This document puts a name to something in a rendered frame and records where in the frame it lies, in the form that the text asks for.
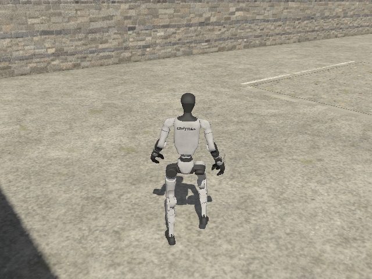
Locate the robot left hand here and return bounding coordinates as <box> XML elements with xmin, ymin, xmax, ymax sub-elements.
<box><xmin>151</xmin><ymin>154</ymin><xmax>164</xmax><ymax>163</ymax></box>

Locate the robot left forearm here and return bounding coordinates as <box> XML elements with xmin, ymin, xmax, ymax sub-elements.
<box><xmin>152</xmin><ymin>139</ymin><xmax>162</xmax><ymax>156</ymax></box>

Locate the robot right hand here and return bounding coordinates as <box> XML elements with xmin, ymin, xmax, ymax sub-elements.
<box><xmin>212</xmin><ymin>162</ymin><xmax>225</xmax><ymax>176</ymax></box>

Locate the left robot foot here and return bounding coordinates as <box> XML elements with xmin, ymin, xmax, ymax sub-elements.
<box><xmin>165</xmin><ymin>230</ymin><xmax>176</xmax><ymax>245</ymax></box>

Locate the robot right forearm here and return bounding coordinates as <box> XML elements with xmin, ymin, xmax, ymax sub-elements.
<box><xmin>210</xmin><ymin>142</ymin><xmax>223</xmax><ymax>165</ymax></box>

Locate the left robot upper arm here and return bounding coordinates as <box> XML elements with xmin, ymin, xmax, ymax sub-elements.
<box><xmin>157</xmin><ymin>117</ymin><xmax>175</xmax><ymax>149</ymax></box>

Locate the left robot shin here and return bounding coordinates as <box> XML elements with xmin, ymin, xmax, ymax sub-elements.
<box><xmin>166</xmin><ymin>198</ymin><xmax>176</xmax><ymax>237</ymax></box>

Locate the right robot upper arm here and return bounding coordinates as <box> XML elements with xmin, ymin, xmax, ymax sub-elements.
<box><xmin>199</xmin><ymin>119</ymin><xmax>216</xmax><ymax>152</ymax></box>

